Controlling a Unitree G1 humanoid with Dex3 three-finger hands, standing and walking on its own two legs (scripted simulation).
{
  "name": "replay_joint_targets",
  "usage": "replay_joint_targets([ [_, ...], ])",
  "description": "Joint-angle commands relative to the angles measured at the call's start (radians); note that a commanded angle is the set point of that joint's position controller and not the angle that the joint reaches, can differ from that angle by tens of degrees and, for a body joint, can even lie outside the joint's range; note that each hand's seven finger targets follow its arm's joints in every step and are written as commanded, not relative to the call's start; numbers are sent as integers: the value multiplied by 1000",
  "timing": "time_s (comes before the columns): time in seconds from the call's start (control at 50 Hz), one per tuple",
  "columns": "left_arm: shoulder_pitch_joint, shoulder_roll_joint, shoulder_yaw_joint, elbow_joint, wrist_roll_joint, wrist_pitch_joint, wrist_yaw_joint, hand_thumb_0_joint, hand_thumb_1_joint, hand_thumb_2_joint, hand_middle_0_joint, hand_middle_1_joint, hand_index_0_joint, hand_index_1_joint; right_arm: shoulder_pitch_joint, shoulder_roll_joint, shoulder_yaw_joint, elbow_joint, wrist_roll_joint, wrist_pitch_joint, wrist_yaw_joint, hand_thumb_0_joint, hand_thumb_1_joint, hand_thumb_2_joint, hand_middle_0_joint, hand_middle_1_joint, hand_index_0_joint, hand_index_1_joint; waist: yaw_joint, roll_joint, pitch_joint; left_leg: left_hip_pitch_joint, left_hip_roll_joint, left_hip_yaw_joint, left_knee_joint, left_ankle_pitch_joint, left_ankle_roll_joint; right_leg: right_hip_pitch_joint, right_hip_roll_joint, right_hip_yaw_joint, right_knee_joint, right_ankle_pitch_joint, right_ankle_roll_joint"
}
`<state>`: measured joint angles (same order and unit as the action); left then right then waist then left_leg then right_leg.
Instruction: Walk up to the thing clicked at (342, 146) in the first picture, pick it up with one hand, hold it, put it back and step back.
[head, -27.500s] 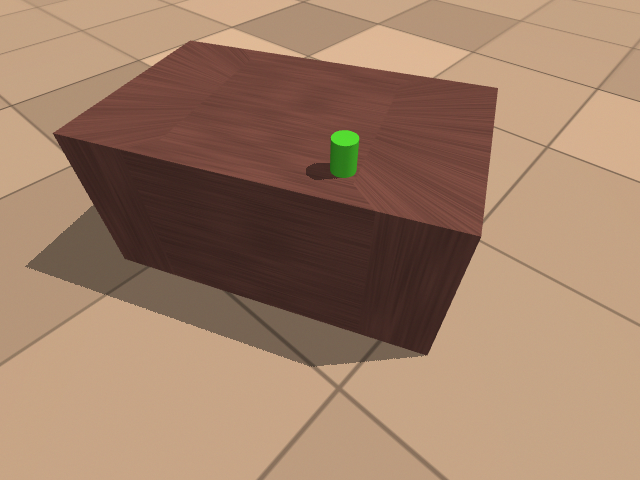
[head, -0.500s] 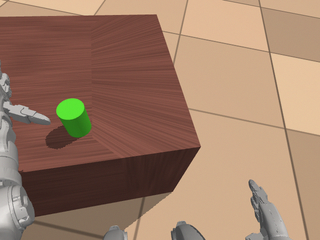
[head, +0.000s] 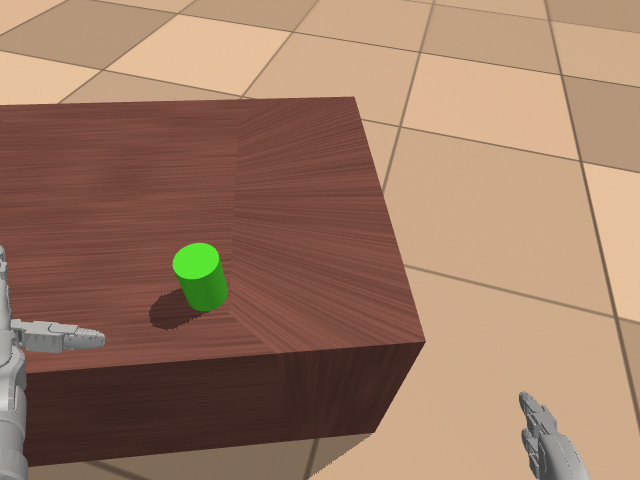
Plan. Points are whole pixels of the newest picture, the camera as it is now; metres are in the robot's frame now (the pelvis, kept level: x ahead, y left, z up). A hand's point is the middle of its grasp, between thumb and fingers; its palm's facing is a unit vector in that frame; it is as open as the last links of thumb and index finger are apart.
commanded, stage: sink last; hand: left
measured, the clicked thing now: (202, 278) +0.46 +0.19 -0.08
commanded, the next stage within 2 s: home in 0.72 s
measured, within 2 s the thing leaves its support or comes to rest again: neither
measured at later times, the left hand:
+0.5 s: hand out of the picture +0.15 +0.21 +0.03, palm faces +0.26 -0.91 -0.32, open 17.0 cm
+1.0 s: hand out of the picture +0.12 +0.25 -0.03, palm faces +0.36 -0.85 -0.39, open 17.1 cm
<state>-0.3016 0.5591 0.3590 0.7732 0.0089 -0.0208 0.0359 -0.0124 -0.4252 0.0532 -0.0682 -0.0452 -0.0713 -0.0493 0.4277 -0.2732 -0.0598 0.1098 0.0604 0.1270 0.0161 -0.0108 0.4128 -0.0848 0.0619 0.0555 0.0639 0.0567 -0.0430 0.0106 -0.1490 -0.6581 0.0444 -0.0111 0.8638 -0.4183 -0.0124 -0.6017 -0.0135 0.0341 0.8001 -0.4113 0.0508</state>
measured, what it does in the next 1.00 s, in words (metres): stands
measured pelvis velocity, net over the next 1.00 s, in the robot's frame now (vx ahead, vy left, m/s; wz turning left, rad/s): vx -0.03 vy -0.03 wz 0.04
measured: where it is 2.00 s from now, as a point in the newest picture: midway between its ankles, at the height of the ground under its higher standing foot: outside the picture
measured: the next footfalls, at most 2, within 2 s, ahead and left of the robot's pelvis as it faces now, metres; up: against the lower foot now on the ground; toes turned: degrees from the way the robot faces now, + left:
none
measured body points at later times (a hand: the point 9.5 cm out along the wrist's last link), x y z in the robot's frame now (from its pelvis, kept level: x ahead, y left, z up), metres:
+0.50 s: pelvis -0.01 -0.02 -0.01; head +0.00 -0.03 +0.44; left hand +0.13 +0.25 +0.06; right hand +0.16 -0.28 -0.04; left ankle +0.00 +0.12 -0.70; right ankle -0.01 -0.16 -0.70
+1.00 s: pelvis -0.03 -0.03 -0.02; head -0.01 -0.03 +0.43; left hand +0.10 +0.30 +0.00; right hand +0.13 -0.28 -0.05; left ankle +0.00 +0.12 -0.70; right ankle -0.01 -0.16 -0.70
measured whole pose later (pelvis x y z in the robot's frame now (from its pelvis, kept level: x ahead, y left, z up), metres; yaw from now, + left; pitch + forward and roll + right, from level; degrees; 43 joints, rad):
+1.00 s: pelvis -0.03 -0.03 -0.02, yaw +2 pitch +8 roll +1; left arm 0.47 0.29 0.26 0.06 -0.06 0.00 0.07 -0.01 -0.47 0.06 -0.06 -0.06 -0.07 -0.06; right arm 0.47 -0.23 -0.07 0.12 0.04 0.02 -0.11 -0.01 0.25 -0.23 0.10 0.12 0.10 0.12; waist 0.03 0.00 -0.10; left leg -0.66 0.02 -0.03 0.94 -0.41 -0.04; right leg -0.64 -0.03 0.02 0.97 -0.46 0.02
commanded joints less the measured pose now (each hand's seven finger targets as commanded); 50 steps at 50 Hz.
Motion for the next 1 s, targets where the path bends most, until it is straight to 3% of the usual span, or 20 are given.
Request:
replay_joint_targets([
  [0.0,111,152,24,-535,-45,-38,27,0,-415,47,-61,-45,-63,-42,-4,-155,-111,-170,17,-62,-36,0,429,-83,55,53,53,53,48,85,-239,281,-15,18,-134,436,-12,117,41,-100,-51,323,-65],
  [0.02,181,142,36,-659,-55,-37,37,0,-384,51,-55,-42,-58,-38,-14,-147,-114,-196,23,-63,-41,0,430,-82,55,53,53,53,61,60,-211,254,-21,23,-141,407,-9,137,37,-98,-58,325,-62],
  [0.06,265,149,64,-811,-65,-32,57,0,-420,44,-55,-41,-57,-38,-16,-164,-139,-201,27,-66,-56,0,450,-76,55,53,53,53,52,57,-176,242,-28,33,-149,342,-5,150,30,-86,-71,303,-56],
  [0.1,363,106,53,-903,-69,-28,64,0,-416,43,-53,-44,-57,-40,9,-118,-109,-157,24,-67,-62,0,456,-74,55,53,53,53,53,98,-125,229,-31,45,-149,307,-7,130,25,-76,-75,275,-53],
  [0.14,440,59,35,-950,-77,-22,70,0,-416,44,-53,-45,-56,-41,23,-133,-133,-152,23,-73,-77,0,450,-74,55,53,53,53,32,88,-107,231,-30,49,-141,302,-4,120,22,-72,-71,282,-48],
  [0.16,491,42,35,-1008,-79,-20,72,0,-365,51,-46,-40,-50,-35,24,-132,-140,-142,19,-74,-83,0,439,-76,55,53,54,53,45,112,-111,231,-31,48,-142,312,-5,118,23,-73,-64,287,-52],
  [0.24,651,-75,-49,-1117,-88,-10,61,0,-407,35,-52,-38,-57,-33,31,-110,-135,-126,11,-93,-93,0,440,-74,56,52,54,52,42,127,-98,238,-26,43,-126,339,-5,97,24,-83,-42,284,-55],
  [0.28,707,-132,-126,-1191,-87,-3,49,0,-423,29,-54,-42,-60,-35,26,-106,-134,-123,7,-106,-98,0,443,-72,57,52,54,52,30,104,-86,228,-32,44,-114,306,2,80,20,-82,-41,282,-49],
  [0.38,863,-137,-107,-1244,-90,11,40,0,-452,19,-54,-49,-64,-39,30,-130,-180,-128,-2,-122,-108,0,467,-64,57,52,54,52,42,-6,-53,178,-35,38,-99,229,14,56,18,-94,-49,213,-37],
  [0.44,807,-91,-53,-1306,-88,9,44,0,-401,24,-44,-41,-54,-29,11,-107,-163,-169,-4,-127,-109,0,462,-64,57,52,54,52,56,-18,-56,161,-40,42,-94,180,17,55,12,-85,-60,167,-32],
  [0.5,833,-113,-53,-1215,-88,8,38,0,-390,29,-49,-50,-61,-36,26,-80,-143,-158,-7,-126,-113,0,442,-69,57,52,54,52,51,-71,25,116,-45,49,-99,98,25,21,6,-80,-78,84,-25],
  [0.54,843,-108,-30,-1190,-88,4,36,0,-362,31,-45,-49,-59,-34,2,-88,-158,-190,-9,-128,-119,0,444,-68,56,52,54,52,67,-58,24,104,-51,57,-99,67,23,15,1,-71,-86,45,-28],
  [0.58,848,-104,-12,-1140,-90,0,30,0,-377,33,-43,-52,-56,-37,14,-74,-138,-180,-7,-128,-115,0,464,-64,56,52,53,52,79,-63,66,75,-56,61,-102,21,23,-4,-4,-64,-97,-16,-30],
  [0.62,832,-89,19,-1100,-93,-4,28,0,-399,25,-47,-51,-60,-36,9,-100,-174,-179,-11,-132,-116,0,470,-62,56,52,53,52,73,-52,67,70,-57,63,-101,-5,22,-14,-7,-55,-101,-46,-31],
  [0.66,827,-80,37,-1039,-94,-7,25,0,-411,28,-50,-53,-62,-39,16,-77,-147,-155,-9,-133,-107,0,462,-64,56,52,54,52,82,-50,88,47,-59,61,-94,-14,22,-22,-14,-39,-104,-73,-32],
  [0.76,748,-48,65,-977,-92,-27,27,0,-521,29,-70,-66,-77,-58,9,-77,-126,-175,-10,-149,-105,0,456,-68,56,52,54,52,67,-47,47,49,-56,54,-82,-32,23,-31,-18,-19,-96,-103,-30],
  [0.8,707,-24,75,-967,-91,-37,35,0,-545,30,-74,-69,-80,-63,4,-98,-145,-154,-13,-155,-113,0,454,-68,57,52,54,52,60,-21,36,44,-56,53,-76,-44,21,-36,-22,-5,-96,-124,-31],
  [0.82,704,-23,75,-955,-91,-40,38,0,-465,109,-59,-67,-58,-68,-9,-100,-136,-177,-15,-161,-116,0,374,-148,123,132,123,132,60,-34,10,54,-55,50,-70,-40,22,-24,-25,1,-97,-124,-27],
  [0.9,735,-116,-28,-916,-77,-52,44,0,-490,93,-56,-64,-56,-64,-17,-34,-38,-206,-23,-176,-124,0,54,-453,123,170,122,170,60,-42,-30,79,-51,50,-66,6,25,-3,-20,-11,-76,-64,-29],
  [0.98,751,-174,-116,-893,-61,-56,48,0,-506,85,-54,-64,-55,-63,-24,23,61,-215,-34,-174,-123,0,-213,-503,131,184,131,184,77,-6,-53,74,-55,53,-67,66,24,20,-4,-52,-32,40,-39],
])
